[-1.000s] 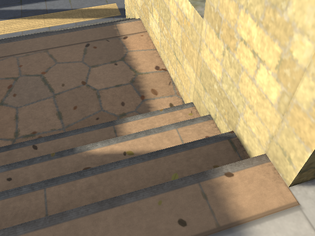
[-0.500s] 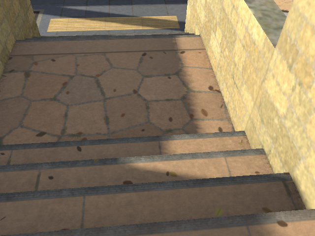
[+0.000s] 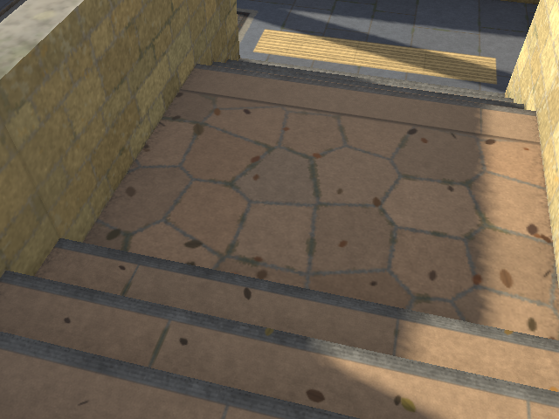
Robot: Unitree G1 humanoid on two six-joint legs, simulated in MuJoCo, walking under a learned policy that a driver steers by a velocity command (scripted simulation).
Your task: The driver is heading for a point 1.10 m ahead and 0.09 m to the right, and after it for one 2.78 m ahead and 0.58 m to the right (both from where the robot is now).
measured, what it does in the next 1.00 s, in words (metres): goes down: left foot, then right foot 0.16 m lower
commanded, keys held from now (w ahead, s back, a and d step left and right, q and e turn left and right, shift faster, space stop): w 1.00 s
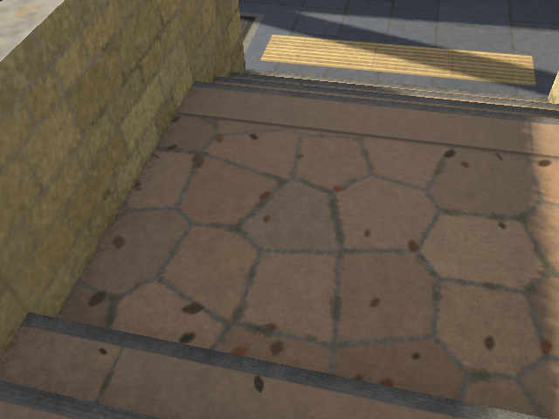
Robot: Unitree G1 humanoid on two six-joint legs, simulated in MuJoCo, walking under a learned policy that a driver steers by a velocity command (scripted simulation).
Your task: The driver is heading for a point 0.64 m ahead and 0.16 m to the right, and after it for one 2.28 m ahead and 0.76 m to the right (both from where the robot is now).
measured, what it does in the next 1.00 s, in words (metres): goes down, turning right: left foot 0.16 m lower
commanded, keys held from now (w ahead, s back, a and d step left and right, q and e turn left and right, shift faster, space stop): w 0.32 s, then w+e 0.56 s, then e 0.12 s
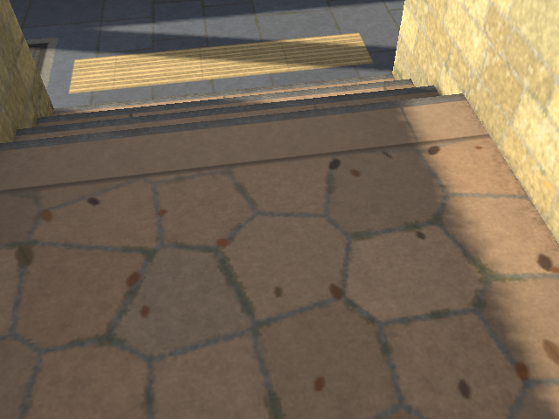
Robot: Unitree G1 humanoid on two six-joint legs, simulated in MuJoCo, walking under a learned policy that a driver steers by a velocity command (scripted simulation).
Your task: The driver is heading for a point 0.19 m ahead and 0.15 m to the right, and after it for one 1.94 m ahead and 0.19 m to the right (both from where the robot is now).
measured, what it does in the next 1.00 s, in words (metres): goes down: right foot 0.16 m lower, then left foot 0.16 m lower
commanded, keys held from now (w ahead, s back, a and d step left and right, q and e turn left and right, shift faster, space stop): e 0.28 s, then no key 0.72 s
